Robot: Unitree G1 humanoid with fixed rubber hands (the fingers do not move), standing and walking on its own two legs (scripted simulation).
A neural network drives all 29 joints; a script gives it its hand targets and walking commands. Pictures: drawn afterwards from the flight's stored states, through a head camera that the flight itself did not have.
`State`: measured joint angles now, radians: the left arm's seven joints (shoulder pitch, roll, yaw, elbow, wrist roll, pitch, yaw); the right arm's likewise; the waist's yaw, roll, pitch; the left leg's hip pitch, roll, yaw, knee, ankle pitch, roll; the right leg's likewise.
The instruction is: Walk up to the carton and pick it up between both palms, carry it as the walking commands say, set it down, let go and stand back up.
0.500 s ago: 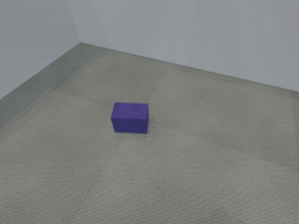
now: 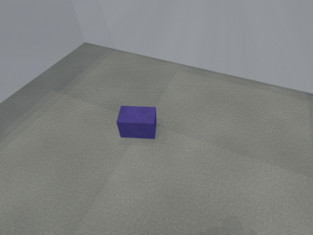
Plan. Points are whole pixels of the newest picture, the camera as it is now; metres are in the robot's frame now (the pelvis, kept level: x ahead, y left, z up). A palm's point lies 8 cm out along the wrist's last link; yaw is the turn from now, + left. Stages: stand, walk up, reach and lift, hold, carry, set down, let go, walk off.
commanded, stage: walk up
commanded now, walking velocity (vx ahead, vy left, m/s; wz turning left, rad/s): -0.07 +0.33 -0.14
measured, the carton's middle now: (138, 122) +1.04 +0.18 -0.68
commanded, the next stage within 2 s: none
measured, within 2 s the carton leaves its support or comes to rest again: neither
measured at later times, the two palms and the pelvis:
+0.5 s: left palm out of the picture +0.08 +0.43 -0.13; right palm out of the picture +0.04 -0.09 -0.13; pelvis +0.02 +0.15 +0.00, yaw -3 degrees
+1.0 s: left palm out of the picture +0.12 +0.49 -0.14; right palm (169, 185) +0.31 -0.01 -0.14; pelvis +0.21 +0.25 -0.01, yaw -3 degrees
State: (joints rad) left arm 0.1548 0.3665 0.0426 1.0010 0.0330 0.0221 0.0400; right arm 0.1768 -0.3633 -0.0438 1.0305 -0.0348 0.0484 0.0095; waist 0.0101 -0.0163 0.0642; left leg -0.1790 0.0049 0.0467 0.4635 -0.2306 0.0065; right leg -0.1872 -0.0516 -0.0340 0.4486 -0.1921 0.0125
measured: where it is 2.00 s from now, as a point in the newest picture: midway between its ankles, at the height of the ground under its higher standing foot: (127, 183)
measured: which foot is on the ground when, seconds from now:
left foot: down 0.00-0.00, up 0.02-0.30, down 0.32-0.68, up 0.70-1.00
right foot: down 0.00-0.32, up 0.34-0.68, down 0.70-1.00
